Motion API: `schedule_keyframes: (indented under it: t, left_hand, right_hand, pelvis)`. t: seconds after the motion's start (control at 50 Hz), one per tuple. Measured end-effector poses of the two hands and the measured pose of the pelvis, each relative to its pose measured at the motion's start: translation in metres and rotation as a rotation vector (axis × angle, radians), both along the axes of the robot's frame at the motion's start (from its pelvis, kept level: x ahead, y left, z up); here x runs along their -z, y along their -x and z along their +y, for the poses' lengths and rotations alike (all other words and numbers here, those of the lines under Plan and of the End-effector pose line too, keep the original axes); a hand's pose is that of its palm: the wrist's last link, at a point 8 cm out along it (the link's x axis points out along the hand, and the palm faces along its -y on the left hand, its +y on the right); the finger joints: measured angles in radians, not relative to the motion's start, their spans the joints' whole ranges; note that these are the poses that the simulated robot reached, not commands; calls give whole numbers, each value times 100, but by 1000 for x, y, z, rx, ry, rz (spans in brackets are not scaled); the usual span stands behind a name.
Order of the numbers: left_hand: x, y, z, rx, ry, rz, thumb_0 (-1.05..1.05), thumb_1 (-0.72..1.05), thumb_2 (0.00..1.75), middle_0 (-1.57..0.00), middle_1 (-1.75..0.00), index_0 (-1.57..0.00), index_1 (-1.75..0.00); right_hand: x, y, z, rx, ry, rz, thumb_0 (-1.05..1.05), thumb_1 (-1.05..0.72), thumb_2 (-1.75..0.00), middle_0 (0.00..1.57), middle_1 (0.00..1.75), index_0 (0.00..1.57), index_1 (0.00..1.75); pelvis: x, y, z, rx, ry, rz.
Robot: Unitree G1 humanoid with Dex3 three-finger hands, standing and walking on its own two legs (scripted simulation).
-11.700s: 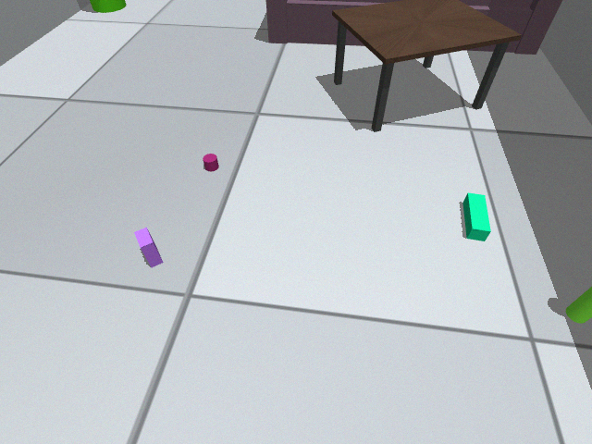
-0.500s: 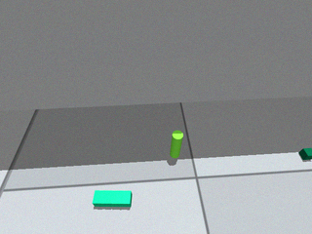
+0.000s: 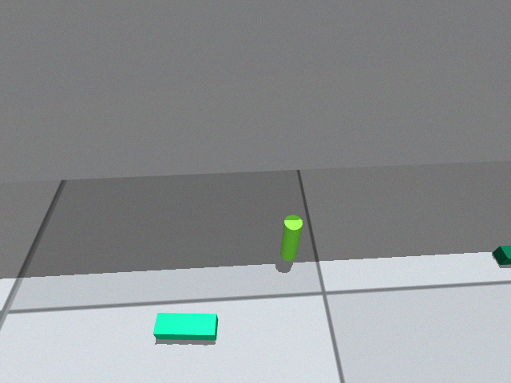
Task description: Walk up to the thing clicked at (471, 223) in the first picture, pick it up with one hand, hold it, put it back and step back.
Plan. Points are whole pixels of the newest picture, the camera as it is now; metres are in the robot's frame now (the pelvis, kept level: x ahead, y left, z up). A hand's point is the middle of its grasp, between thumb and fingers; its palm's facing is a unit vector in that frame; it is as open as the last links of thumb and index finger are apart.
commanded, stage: stand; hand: left
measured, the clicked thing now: (186, 326) +0.42 +0.28 -0.75
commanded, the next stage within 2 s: none
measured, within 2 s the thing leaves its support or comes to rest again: neither
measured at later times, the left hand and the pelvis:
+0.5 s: hand out of the picture +0.08 +0.27 -0.15, palm faces -0.02 -0.94 -0.35, open 7.4 cm; pelvis +0.01 +0.01 +0.00, yaw -1 degrees
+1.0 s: hand out of the picture +0.08 +0.26 -0.15, palm faces -0.03 -0.94 -0.34, open 7.4 cm; pelvis +0.01 +0.01 +0.00, yaw -1 degrees
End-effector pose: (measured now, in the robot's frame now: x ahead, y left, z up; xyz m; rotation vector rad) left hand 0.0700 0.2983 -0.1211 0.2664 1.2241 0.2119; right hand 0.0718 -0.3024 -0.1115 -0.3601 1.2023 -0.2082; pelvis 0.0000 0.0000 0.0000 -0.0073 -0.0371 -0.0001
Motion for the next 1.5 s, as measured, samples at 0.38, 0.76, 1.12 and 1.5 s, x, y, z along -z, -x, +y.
schedule_keyframes:
  t: [0.38,0.76,1.12,1.5]
  left_hand:
    - [-5,2,9,23,-32,29,1,90,90,-21,-30,-20,-30]
    - [-5,-11,9,43,-30,10,1,90,90,-21,-30,-20,-30]
    - [-6,0,9,35,-37,33,1,90,90,-21,-30,-20,-30]
    - [-5,1,6,38,-35,34,1,90,90,-21,-30,-20,-30]
  right_hand:
    - [7,-1,15,12,-48,35,1,-90,-90,20,30,21,30]
    - [3,-9,12,21,-32,15,1,-90,-90,20,30,21,30]
    - [7,-3,12,18,-43,33,1,-90,-90,20,30,21,30]
    - [6,2,9,24,-41,41,1,-90,-90,20,30,21,30]
  pelvis:
    - [-3,-8,7,8,-3,4]
    - [-3,-11,9,11,-4,4]
    - [-3,-10,7,9,-6,4]
    - [-3,-8,4,11,-5,6]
